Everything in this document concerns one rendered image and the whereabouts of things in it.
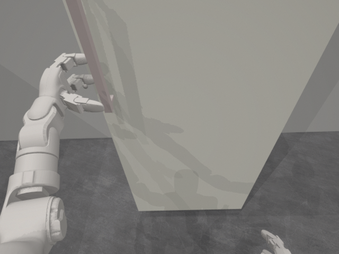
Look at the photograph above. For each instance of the robot right hand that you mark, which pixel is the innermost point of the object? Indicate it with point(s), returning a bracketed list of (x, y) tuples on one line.
[(276, 244)]

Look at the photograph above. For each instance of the left robot forearm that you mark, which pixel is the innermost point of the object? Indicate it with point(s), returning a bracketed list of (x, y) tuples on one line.
[(35, 173)]

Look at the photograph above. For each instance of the fridge door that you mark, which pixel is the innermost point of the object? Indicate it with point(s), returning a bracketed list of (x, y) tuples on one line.
[(203, 89)]

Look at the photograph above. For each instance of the handle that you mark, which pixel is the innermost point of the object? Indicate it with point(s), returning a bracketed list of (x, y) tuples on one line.
[(81, 25)]

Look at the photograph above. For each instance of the robot left upper arm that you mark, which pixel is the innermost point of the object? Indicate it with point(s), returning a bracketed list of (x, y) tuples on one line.
[(32, 226)]

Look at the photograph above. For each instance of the robot left hand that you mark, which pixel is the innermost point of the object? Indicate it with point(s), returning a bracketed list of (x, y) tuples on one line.
[(54, 84)]

